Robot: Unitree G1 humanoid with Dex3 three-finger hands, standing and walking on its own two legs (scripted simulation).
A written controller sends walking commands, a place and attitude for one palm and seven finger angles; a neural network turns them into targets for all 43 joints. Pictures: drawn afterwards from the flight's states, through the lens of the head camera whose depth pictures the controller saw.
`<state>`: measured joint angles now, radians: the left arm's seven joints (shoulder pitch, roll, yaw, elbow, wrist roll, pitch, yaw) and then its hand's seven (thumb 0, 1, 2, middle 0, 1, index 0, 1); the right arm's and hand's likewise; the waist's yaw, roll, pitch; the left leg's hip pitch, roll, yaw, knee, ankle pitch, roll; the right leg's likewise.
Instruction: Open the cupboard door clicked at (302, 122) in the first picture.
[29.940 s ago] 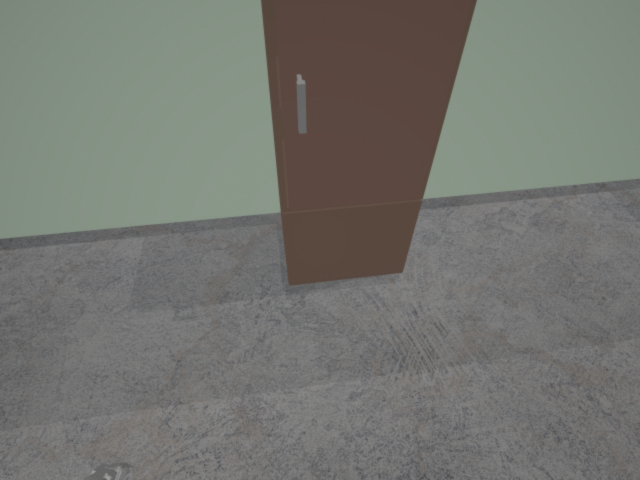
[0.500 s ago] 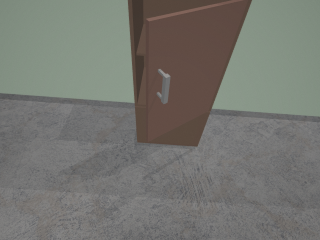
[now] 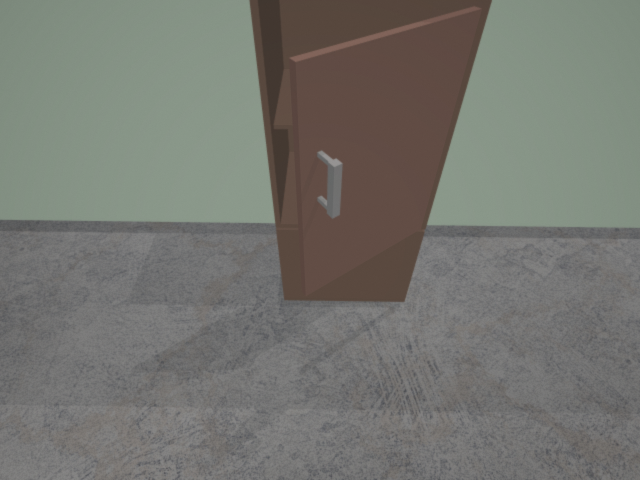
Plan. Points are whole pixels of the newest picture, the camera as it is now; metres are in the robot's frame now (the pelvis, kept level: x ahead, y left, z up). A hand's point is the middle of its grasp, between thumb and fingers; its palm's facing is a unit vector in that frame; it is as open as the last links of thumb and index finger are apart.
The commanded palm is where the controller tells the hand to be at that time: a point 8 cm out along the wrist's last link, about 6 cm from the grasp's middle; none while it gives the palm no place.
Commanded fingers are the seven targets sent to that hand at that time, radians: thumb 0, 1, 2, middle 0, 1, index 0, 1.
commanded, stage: let the arm hang, fingers relaxed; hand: left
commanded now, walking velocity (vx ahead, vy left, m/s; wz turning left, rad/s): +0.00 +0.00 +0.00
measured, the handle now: (328, 184) +0.62 +0.02 +0.01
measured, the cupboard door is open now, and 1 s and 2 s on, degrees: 36 36 36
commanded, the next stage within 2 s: look to check the result in 0.16 s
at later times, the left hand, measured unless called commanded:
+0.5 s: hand out of the picture -0.02 +0.16 -0.18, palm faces +0.05 -0.98 -0.18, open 7.4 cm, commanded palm none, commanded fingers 0.00 0.90 0.90 -0.20 -0.30 -0.20 -0.30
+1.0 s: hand out of the picture +0.00 +0.16 -0.18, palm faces +0.05 -0.98 -0.17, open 7.4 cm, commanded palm none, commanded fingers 0.00 0.90 0.90 -0.20 -0.30 -0.20 -0.30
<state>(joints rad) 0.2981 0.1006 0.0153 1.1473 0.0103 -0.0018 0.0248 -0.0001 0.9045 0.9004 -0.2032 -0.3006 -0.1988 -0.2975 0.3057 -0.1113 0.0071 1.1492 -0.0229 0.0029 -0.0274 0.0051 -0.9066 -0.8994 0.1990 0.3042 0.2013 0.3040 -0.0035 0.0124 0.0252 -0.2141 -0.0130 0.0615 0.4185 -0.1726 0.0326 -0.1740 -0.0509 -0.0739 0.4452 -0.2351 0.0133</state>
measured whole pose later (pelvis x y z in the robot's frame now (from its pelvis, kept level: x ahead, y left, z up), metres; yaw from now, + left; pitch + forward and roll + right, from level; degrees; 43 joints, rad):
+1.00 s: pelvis +0.01 +0.00 +0.00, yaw -1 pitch -2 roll +0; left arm 0.29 0.13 0.02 1.14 0.01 0.00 0.02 0.00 0.90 0.90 -0.20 -0.30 -0.20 -0.30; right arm 0.26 -0.14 0.00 1.15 -0.02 0.00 -0.03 0.00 -0.91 -0.90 0.20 0.30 0.20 0.30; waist 0.00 0.00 0.05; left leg -0.19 0.00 0.07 0.41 -0.19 0.02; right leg -0.15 -0.04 -0.07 0.42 -0.24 0.01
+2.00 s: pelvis +0.00 -0.01 -0.01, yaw -32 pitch +1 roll -1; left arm 0.15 0.27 0.09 0.89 0.02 0.05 -0.04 0.00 0.91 0.90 -0.20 -0.30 -0.20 -0.30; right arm 0.23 -0.22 -0.03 0.90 -0.03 0.02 -0.03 0.01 -0.90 -0.90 0.20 0.30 0.21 0.30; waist 0.01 0.01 0.13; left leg -0.22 0.13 0.11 0.56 -0.34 -0.06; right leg -0.39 -0.02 -0.04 0.74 -0.38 0.03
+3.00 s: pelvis +0.05 -0.08 -0.01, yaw -68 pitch +2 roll -1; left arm 0.33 0.20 0.08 0.97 0.02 0.01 -0.03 0.00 0.90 0.90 -0.21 -0.30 -0.20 -0.30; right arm 0.19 -0.24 -0.05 0.87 -0.02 -0.04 0.00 0.01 -0.90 -0.90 0.20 0.30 0.20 0.30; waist 0.03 -0.02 0.04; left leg -0.34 0.04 0.05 0.56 -0.30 -0.03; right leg -0.23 0.04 0.12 0.58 -0.39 -0.02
